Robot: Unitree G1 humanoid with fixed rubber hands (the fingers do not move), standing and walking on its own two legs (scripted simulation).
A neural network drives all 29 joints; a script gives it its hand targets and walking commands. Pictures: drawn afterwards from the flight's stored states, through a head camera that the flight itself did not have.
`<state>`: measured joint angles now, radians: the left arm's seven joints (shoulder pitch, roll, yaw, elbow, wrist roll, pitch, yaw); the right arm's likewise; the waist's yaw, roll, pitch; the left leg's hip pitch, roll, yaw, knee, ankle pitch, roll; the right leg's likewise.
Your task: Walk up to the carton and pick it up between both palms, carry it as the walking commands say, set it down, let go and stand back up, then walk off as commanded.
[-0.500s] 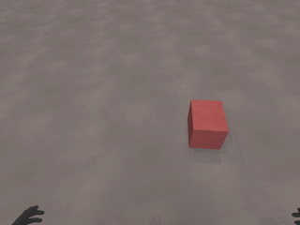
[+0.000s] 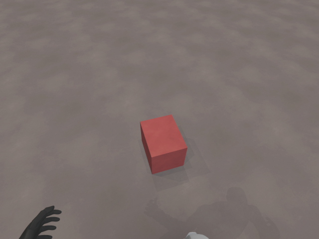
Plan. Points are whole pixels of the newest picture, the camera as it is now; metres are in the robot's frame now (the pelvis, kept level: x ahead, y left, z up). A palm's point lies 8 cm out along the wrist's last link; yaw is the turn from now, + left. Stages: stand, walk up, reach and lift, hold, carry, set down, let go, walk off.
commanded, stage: walk up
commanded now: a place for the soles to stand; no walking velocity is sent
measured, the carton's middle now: (162, 143) +0.80 -0.07 -0.65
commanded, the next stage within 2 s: none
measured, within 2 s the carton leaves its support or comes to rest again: neither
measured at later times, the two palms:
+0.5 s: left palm (56, 189) +0.31 +0.30 -0.10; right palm (298, 203) +0.21 -0.36 -0.06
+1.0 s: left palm (72, 153) +0.43 +0.28 -0.10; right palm (272, 167) +0.33 -0.38 -0.10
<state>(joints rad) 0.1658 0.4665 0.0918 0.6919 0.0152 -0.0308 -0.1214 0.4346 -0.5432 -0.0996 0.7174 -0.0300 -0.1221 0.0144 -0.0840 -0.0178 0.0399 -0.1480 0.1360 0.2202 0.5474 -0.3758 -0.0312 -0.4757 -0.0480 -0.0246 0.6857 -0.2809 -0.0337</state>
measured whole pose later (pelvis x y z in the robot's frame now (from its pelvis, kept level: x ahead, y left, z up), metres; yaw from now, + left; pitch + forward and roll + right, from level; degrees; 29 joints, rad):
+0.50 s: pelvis +0.18 -0.01 -0.01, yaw -10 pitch -2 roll +1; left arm 0.35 0.47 0.07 0.71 0.01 -0.06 -0.06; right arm 0.36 -0.48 -0.07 0.66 -0.02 -0.12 0.02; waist 0.00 -0.06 0.04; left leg -0.33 0.08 0.13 0.66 -0.30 0.02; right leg -0.51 -0.02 0.03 1.04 -0.39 -0.02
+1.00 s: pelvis +0.29 -0.04 -0.03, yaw -10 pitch -2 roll +0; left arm 0.28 0.47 0.03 0.74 -0.01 -0.04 0.01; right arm 0.27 -0.46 -0.05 0.74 -0.01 -0.06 0.00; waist 0.03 0.00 0.09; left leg -0.44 0.04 0.04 0.78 -0.30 0.01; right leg -0.38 -0.03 -0.01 0.85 -0.50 -0.02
